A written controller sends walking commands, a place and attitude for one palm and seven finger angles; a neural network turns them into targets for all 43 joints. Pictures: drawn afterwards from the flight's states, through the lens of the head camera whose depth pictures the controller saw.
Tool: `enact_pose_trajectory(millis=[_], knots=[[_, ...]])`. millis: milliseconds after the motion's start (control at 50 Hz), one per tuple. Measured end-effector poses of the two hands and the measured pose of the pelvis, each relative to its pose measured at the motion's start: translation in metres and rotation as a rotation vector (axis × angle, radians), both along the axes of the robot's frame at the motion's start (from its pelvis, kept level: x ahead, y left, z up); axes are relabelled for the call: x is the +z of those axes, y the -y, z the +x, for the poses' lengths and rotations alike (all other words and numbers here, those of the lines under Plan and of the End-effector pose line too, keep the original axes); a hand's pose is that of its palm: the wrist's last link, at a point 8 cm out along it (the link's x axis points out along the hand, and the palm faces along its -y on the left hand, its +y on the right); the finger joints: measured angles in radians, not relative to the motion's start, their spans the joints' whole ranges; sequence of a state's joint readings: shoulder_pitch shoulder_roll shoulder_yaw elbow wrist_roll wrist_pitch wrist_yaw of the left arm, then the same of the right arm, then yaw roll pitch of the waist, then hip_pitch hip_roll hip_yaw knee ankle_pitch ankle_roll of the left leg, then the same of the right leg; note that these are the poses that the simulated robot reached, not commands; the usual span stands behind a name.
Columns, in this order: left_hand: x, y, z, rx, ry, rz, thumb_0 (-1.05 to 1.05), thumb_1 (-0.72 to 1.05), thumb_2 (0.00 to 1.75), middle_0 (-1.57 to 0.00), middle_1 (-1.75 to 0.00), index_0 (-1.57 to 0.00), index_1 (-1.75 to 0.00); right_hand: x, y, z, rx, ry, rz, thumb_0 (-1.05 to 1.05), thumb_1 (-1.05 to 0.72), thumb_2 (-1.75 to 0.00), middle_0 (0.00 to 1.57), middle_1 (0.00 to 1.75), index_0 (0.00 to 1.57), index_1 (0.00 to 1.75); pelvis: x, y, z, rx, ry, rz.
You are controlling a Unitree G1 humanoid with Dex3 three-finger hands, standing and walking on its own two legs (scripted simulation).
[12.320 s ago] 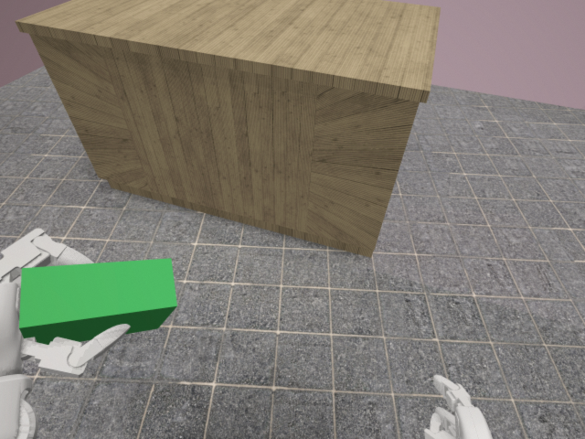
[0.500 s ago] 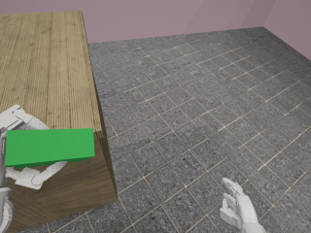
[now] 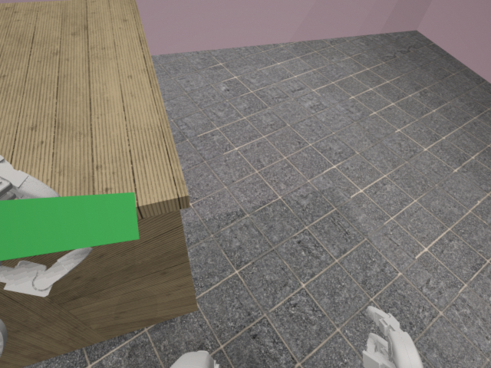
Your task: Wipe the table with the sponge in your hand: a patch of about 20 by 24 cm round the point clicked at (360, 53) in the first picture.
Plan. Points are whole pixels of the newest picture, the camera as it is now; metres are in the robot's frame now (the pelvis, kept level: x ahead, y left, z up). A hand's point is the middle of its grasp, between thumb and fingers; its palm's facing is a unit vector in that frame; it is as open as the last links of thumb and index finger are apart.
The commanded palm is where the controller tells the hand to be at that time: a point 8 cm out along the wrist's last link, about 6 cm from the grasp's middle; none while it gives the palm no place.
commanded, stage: shuffle to correct the standing spot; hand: left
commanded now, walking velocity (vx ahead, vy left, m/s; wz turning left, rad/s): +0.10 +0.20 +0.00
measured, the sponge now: (86, 224) +0.24 +0.21 +0.17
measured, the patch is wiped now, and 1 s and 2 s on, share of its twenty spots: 0.00 0.00 0.00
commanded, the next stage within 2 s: come to a stop and stand still in 0.84 s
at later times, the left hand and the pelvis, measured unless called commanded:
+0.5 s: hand out of the picture +0.22 +0.31 +0.18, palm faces +0.41 -0.82 -0.38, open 9.3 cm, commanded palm +0.17 +0.35 +0.21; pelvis +0.01 +0.07 +0.03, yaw +1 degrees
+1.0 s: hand out of the picture +0.25 +0.44 +0.20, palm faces +0.44 -0.79 -0.42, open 9.3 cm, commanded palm +0.20 +0.47 +0.21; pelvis +0.05 +0.19 +0.03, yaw +1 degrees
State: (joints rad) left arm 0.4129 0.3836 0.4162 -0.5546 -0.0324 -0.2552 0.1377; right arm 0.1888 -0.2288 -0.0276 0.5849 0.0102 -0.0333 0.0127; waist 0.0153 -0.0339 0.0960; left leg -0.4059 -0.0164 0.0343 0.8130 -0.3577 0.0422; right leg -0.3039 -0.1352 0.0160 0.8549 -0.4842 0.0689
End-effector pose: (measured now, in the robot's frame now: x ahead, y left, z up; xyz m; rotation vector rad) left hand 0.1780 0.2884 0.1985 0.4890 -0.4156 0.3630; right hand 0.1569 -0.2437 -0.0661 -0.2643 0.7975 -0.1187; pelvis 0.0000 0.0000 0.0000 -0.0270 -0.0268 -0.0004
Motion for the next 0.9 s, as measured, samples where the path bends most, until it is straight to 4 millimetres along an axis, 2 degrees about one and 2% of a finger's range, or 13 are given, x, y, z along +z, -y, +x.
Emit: enact_pose_trajectory(millis=[60, 140, 240, 280, 340, 440, 500, 560, 640, 740, 800, 900], knots=[[0.004, -0.006, 0.004, -0.005, -0.019, -0.005, -0.01, -0.43, 1.01, -0.81, -1.35, -0.83, -1.34, 0.003, -0.017, -0.005, -0.023, 0.025, 0.031, 0.01, -0.9, -0.9, 0.2, 0.3, 0.2, 0.3, 0.007, -0.009, -0.003, -0.006, 0.014, 0.002], [0.026, -0.008, 0.005, -0.03, -0.009, 0.019, -0.01, -0.43, 1.01, -0.81, -1.35, -0.83, -1.34, 0.01, -0.041, -0.012, -0.013, 0.037, 0.088, 0.01, -0.9, -0.9, 0.2, 0.3, 0.2, 0.3, 0.021, -0.017, -0.004, -0.001, -0.001, 0.006], [0.042, -0.011, 0.0, -0.041, -0.044, 0.084, -0.01, -0.43, 1.01, -0.81, -1.35, -0.83, -1.34, 0.006, -0.056, -0.012, 0.006, 0.046, 0.127, 0.01, -0.9, -0.9, 0.2, 0.3, 0.2, 0.3, 0.024, -0.028, -0.002, -0.013, -0.029, 0.023], [0.038, -0.016, -0.002, -0.023, -0.079, 0.118, -0.01, -0.43, 1.01, -0.81, -1.35, -0.83, -1.34, -0.003, -0.058, -0.009, 0.011, 0.045, 0.13, 0.01, -0.9, -0.9, 0.2, 0.3, 0.2, 0.3, 0.019, -0.031, -0.001, -0.014, -0.04, 0.032], [0.023, -0.032, -0.005, 0.026, -0.144, 0.073, -0.01, -0.43, 1.01, -0.81, -1.35, -0.83, -1.34, -0.009, -0.058, -0.009, 0.022, -0.007, 0.114, 0.01, -0.9, -0.9, 0.2, 0.3, 0.2, 0.3, 0.02, -0.038, -0.001, -0.006, -0.033, 0.027], [-0.001, -0.055, -0.003, 0.099, -0.214, -0.061, -0.01, -0.43, 1.01, -0.81, -1.35, -0.83, -1.34, 0.005, -0.057, -0.009, 0.017, -0.047, 0.058, 0.01, -0.9, -0.9, 0.2, 0.3, 0.2, 0.3, 0.032, -0.052, 0.007, 0.001, -0.028, 0.056], [-0.002, -0.06, 0.003, 0.074, -0.196, -0.087, -0.01, -0.43, 1.01, -0.81, -1.35, -0.83, -1.34, 0.014, -0.06, -0.004, 0.016, -0.036, 0.003, 0.01, -0.9, -0.9, 0.2, 0.3, 0.2, 0.3, 0.035, -0.066, 0.011, 0.01, -0.024, 0.068], [0.01, -0.069, 0.012, 0.017, -0.13, -0.065, -0.01, -0.43, 1.01, -0.81, -1.35, -0.83, -1.34, 0.022, -0.07, 0.007, 0.006, -0.002, -0.043, 0.01, -0.9, -0.9, 0.2, 0.3, 0.2, 0.3, 0.032, -0.086, 0.015, 0.011, -0.017, 0.071], [0.027, -0.099, 0.025, -0.044, -0.008, 0.035, -0.01, -0.43, 1.01, -0.81, -1.35, -0.83, -1.34, 0.023, -0.097, 0.026, -0.046, 0.085, -0.06, 0.01, -0.9, -0.9, 0.2, 0.3, 0.2, 0.3, 0.016, -0.118, 0.022, 0.005, -0.012, 0.055], [0.031, -0.138, 0.036, 0.007, -0.008, 0.087, -0.01, -0.43, 1.01, -0.81, -1.35, -0.83, -1.35, 0.021, -0.149, 0.035, -0.041, 0.123, 0.048, 0.01, -0.9, -0.9, 0.2, 0.3, 0.19, 0.3, 0.018, -0.134, 0.025, 0.001, -0.016, 0.049], [0.026, -0.146, 0.034, 0.038, -0.047, 0.062, -0.01, -0.43, 1.01, -0.81, -1.35, -0.83, -1.35, 0.013, -0.174, 0.037, -0.005, 0.122, 0.116, 0.01, -0.9, -0.9, 0.2, 0.3, 0.2, 0.3, 0.016, -0.143, 0.03, 0.002, -0.025, 0.049], [0.019, -0.15, 0.026, 0.032, -0.098, 0.007, -0.01, -0.43, 1.01, -0.81, -1.35, -0.83, -1.35, -0.008, -0.201, 0.037, 0.053, 0.027, 0.136, 0.01, -0.9, -0.9, 0.2, 0.3, 0.2, 0.3, 0.018, -0.166, 0.039, 0.026, -0.022, 0.027]])
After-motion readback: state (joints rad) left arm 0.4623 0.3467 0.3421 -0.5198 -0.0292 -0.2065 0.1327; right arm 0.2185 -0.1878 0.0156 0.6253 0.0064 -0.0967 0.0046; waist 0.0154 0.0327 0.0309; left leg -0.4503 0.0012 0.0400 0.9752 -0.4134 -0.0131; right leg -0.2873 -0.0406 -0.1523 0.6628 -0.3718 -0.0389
